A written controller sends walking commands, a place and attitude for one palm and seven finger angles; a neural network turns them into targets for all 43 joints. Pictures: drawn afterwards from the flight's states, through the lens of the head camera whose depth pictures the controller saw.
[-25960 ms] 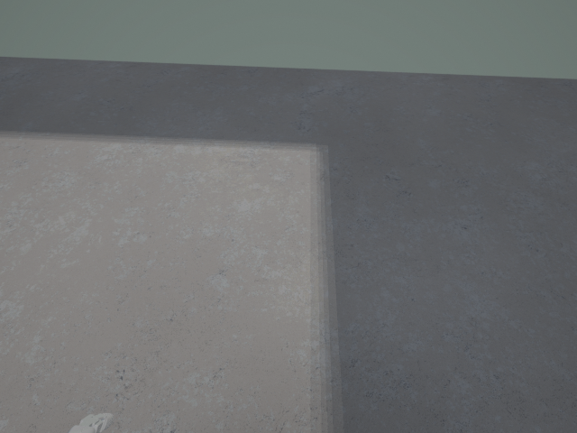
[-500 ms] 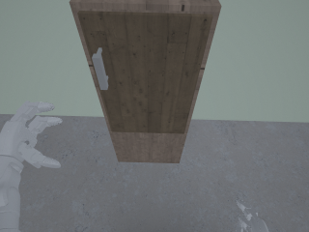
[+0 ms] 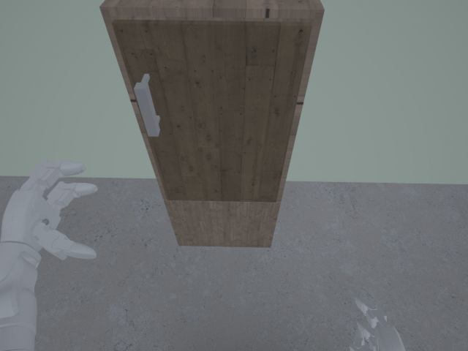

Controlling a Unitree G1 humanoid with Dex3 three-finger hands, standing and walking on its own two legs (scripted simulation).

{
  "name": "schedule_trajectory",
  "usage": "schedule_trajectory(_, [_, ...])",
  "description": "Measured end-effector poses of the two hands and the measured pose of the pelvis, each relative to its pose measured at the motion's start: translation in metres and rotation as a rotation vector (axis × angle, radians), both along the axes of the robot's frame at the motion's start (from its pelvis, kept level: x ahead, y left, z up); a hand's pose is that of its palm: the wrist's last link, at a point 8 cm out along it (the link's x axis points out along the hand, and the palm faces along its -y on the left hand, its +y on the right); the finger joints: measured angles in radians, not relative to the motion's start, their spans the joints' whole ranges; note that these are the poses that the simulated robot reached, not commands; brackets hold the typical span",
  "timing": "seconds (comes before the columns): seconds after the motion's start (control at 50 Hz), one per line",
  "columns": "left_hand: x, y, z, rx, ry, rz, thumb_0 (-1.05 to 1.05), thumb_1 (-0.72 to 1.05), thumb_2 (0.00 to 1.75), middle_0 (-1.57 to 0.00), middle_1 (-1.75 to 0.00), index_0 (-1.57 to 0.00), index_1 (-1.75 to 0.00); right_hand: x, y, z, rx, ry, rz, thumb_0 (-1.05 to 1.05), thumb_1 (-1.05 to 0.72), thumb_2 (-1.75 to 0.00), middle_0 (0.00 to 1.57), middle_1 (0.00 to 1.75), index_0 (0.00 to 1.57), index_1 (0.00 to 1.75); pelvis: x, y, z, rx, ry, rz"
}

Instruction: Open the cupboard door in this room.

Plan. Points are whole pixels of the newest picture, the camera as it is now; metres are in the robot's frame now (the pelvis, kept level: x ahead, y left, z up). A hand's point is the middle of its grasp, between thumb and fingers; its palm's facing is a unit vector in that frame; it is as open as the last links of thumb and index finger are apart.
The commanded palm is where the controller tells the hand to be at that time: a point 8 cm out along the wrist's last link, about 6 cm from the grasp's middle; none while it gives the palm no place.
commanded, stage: move the hooked fingers beside the handle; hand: left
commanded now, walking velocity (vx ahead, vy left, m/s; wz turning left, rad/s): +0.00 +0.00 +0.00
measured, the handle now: (150, 105) +0.60 +0.24 +0.08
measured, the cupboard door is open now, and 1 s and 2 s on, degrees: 0 0 0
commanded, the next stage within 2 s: none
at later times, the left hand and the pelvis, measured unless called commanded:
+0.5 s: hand (99, 171) +0.38 +0.27 +0.09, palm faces +0.06 -1.00 -0.01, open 14.0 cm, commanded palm +0.36 +0.33 +0.09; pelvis +0.00 +0.00 -0.01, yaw -1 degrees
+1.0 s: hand (107, 143) +0.46 +0.29 +0.09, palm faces +0.05 -1.00 +0.01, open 14.0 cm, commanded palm +0.44 +0.34 +0.09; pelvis +0.01 +0.02 -0.01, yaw -2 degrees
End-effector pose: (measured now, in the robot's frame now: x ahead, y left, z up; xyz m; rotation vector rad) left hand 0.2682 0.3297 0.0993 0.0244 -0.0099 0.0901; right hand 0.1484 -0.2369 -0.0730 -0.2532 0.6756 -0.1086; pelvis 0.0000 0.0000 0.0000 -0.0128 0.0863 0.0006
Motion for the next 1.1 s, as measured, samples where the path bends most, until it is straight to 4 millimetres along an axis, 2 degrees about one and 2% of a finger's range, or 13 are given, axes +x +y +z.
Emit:
schedule_trajectory(0.12, [0.006, 0.007, -0.004, -0.012, 0.005, 0.023, -0.02, -0.50, 0.30, -0.30, -1.20, -0.30, -1.20, -0.001, -0.004, -0.002, -0.017, 0.013, 0.004, 0.02, -0.91, -0.90, 0.21, 0.30, 0.21, 0.30, -0.004, -0.003, -0.002, -0.001, 0.004, 0.007])
schedule_trajectory(0.24, [0.032, 0.006, -0.002, -0.011, -0.001, -0.008, -0.02, -0.50, 0.30, -0.30, -1.20, -0.30, -1.20, -0.012, -0.011, -0.007, -0.043, 0.055, -0.013, 0.01, -0.91, -0.90, 0.21, 0.30, 0.21, 0.30, -0.008, -0.002, -0.004, -0.004, 0.021, 0.012])
schedule_trajectory(0.42, [0.077, 0.000, -0.005, -0.016, 0.019, -0.036, -0.02, -0.50, 0.30, -0.30, -1.20, -0.30, -1.20, -0.047, -0.021, -0.016, -0.054, 0.159, -0.079, 0.01, -0.91, -0.90, 0.21, 0.30, 0.21, 0.30, -0.006, 0.001, -0.006, -0.001, 0.061, -0.008])
schedule_trajectory(0.56, [0.102, 0.000, -0.009, -0.015, 0.022, -0.026, -0.02, -0.49, 0.30, -0.30, -1.20, -0.30, -1.20, -0.077, -0.023, -0.023, -0.058, 0.270, -0.129, 0.01, -0.91, -0.90, 0.20, 0.30, 0.21, 0.30, -0.003, 0.005, -0.007, -0.002, 0.090, -0.020])
schedule_trajectory(0.68, [0.121, 0.006, -0.011, -0.012, 0.027, -0.022, -0.02, -0.49, 0.30, -0.30, -1.20, -0.30, -1.20, -0.095, -0.022, -0.026, -0.067, 0.350, -0.162, 0.01, -0.91, -0.90, 0.21, 0.30, 0.21, 0.30, 0.000, 0.008, -0.009, -0.007, 0.114, -0.023])
schedule_trajectory(0.88, [0.153, 0.010, -0.013, -0.023, 0.029, -0.039, -0.02, -0.49, 0.30, -0.30, -1.20, -0.30, -1.20, -0.106, -0.019, -0.028, -0.084, 0.433, -0.193, 0.01, -0.91, -0.90, 0.21, 0.30, 0.21, 0.30, 0.005, 0.015, -0.011, -0.016, 0.155, -0.026])
schedule_trajectory(1.1, [0.179, 0.017, -0.013, -0.021, 0.032, -0.036, -0.02, -0.49, 0.30, -0.30, -1.20, -0.30, -1.20, -0.118, -0.013, -0.030, -0.088, 0.513, -0.217, 0.01, -0.91, -0.90, 0.21, 0.30, 0.21, 0.30, 0.008, 0.020, -0.014, -0.025, 0.191, -0.030])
